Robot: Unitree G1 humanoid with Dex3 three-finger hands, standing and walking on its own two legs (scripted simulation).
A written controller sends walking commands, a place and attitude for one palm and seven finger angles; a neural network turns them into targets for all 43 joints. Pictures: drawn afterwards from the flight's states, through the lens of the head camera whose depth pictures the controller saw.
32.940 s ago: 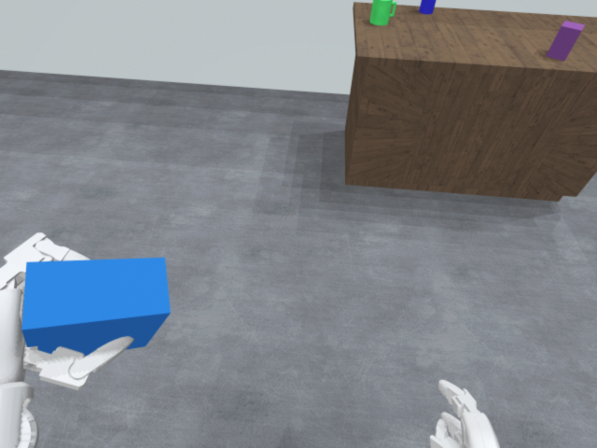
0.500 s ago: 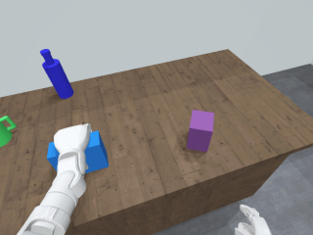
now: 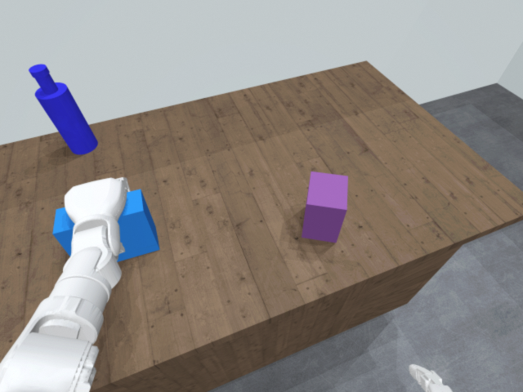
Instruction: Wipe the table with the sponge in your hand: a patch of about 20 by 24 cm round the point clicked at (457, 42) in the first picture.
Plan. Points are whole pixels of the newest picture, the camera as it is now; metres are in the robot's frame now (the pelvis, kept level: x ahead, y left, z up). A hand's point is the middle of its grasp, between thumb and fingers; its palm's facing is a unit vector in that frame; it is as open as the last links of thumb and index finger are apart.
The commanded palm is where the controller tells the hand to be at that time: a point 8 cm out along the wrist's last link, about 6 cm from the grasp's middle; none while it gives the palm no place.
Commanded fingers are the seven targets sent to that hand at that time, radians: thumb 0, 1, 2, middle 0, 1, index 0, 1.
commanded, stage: wipe forward along the middle lane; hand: left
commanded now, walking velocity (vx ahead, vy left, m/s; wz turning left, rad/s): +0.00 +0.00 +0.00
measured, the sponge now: (114, 236) +0.36 +0.30 -0.01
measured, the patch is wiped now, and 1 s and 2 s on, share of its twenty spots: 1.00 1.00 1.00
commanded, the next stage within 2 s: slide back across to the first lane in 0.30 s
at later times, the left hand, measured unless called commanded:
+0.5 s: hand (107, 202) +0.41 +0.31 +0.02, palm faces -0.11 -0.01 -0.99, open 10.0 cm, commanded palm +0.39 +0.31 +0.07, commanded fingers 0.00 0.10 1.30 -1.20 -1.60 -1.20 -1.60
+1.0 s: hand (75, 210) +0.39 +0.36 +0.03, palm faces -0.15 -0.02 -0.99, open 10.0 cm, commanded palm +0.37 +0.36 +0.08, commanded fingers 0.00 0.10 1.30 -1.20 -1.60 -1.20 -1.60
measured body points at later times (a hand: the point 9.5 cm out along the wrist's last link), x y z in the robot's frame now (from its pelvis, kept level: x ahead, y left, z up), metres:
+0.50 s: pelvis +0.00 +0.01 +0.00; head +0.06 +0.01 +0.44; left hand +0.42 +0.31 +0.08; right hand +0.10 -0.26 -0.14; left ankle +0.01 +0.15 -0.73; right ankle +0.01 -0.13 -0.73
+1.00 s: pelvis +0.02 +0.01 +0.00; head +0.07 +0.01 +0.45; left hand +0.39 +0.36 +0.08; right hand +0.14 -0.25 -0.12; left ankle +0.01 +0.15 -0.73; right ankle +0.01 -0.13 -0.73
